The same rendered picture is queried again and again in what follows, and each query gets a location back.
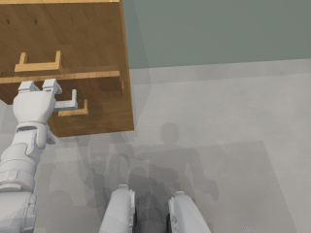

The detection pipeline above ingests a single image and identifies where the left robot thigh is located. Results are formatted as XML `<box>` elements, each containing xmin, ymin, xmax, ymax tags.
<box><xmin>98</xmin><ymin>188</ymin><xmax>135</xmax><ymax>233</ymax></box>

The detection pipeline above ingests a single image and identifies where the robot left hand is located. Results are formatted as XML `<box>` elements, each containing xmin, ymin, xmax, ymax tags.
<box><xmin>13</xmin><ymin>79</ymin><xmax>62</xmax><ymax>145</ymax></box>

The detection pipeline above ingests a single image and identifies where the drawer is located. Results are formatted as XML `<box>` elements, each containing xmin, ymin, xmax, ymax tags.
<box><xmin>0</xmin><ymin>65</ymin><xmax>123</xmax><ymax>105</ymax></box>

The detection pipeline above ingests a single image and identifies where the robot left forearm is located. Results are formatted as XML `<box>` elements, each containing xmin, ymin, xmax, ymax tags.
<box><xmin>0</xmin><ymin>121</ymin><xmax>48</xmax><ymax>194</ymax></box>

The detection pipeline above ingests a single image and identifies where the robot thigh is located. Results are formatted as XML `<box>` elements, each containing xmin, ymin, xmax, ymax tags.
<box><xmin>98</xmin><ymin>188</ymin><xmax>135</xmax><ymax>233</ymax></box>
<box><xmin>168</xmin><ymin>194</ymin><xmax>211</xmax><ymax>233</ymax></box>

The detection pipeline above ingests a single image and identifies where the left robot upper arm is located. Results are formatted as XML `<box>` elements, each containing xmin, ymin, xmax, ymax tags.
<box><xmin>0</xmin><ymin>191</ymin><xmax>38</xmax><ymax>233</ymax></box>

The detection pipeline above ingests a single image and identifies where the cabinet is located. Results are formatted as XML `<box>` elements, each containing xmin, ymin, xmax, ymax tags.
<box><xmin>0</xmin><ymin>0</ymin><xmax>134</xmax><ymax>138</ymax></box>

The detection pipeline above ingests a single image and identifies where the handle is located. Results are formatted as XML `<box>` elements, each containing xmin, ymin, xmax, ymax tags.
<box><xmin>58</xmin><ymin>109</ymin><xmax>88</xmax><ymax>118</ymax></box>
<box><xmin>53</xmin><ymin>89</ymin><xmax>78</xmax><ymax>112</ymax></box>
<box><xmin>14</xmin><ymin>62</ymin><xmax>63</xmax><ymax>78</ymax></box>

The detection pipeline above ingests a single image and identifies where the right robot thigh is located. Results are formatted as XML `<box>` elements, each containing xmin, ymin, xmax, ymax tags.
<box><xmin>168</xmin><ymin>194</ymin><xmax>211</xmax><ymax>233</ymax></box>

